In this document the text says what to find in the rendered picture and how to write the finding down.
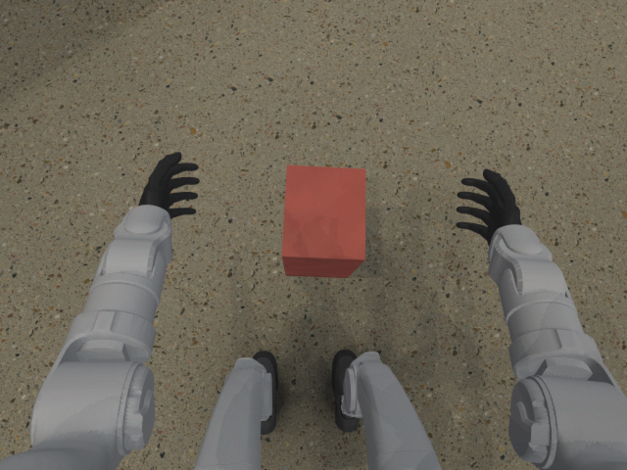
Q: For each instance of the right robot forearm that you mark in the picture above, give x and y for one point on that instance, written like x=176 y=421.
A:
x=547 y=338

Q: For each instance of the robot left hand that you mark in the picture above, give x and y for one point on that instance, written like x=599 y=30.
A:
x=157 y=191

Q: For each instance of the right robot upper arm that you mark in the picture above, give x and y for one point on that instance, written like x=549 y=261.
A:
x=568 y=424

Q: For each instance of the carton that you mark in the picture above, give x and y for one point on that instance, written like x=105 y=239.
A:
x=324 y=221

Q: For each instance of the left robot forearm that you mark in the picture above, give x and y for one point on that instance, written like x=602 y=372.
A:
x=117 y=320

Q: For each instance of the right robot shin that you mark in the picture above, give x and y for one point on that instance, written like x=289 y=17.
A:
x=366 y=356

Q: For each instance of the robot right hand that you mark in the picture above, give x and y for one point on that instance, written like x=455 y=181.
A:
x=500 y=204

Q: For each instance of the left robot upper arm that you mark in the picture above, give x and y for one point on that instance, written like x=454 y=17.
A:
x=91 y=414

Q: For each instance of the left robot foot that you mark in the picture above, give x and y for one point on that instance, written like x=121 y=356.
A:
x=267 y=360

